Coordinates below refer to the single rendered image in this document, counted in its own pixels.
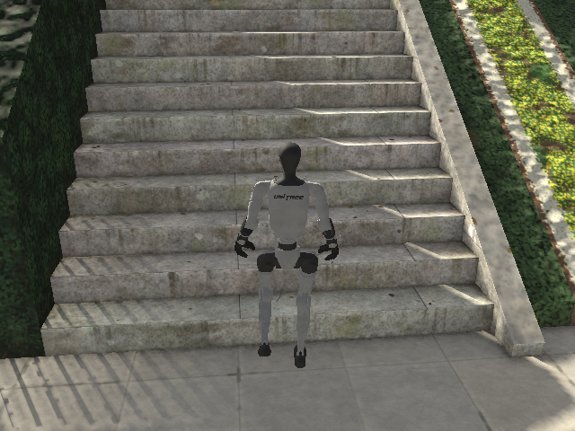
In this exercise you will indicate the left robot upper arm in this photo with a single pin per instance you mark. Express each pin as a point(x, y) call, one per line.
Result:
point(260, 189)

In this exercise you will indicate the right robot upper arm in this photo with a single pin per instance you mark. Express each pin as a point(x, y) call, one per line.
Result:
point(316, 190)

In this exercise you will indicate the robot right hand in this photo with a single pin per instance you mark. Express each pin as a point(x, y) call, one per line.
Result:
point(335, 251)

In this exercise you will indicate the right robot forearm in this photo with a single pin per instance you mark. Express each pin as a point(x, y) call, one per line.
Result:
point(330, 236)

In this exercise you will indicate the left robot forearm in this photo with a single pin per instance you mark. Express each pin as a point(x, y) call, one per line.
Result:
point(244, 233)

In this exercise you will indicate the robot right foot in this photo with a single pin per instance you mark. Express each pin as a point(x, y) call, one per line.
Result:
point(299, 360)

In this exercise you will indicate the robot left thigh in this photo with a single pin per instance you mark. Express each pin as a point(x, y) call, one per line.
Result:
point(265, 265)

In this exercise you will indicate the robot left hand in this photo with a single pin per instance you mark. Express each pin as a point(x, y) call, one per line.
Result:
point(238, 248)

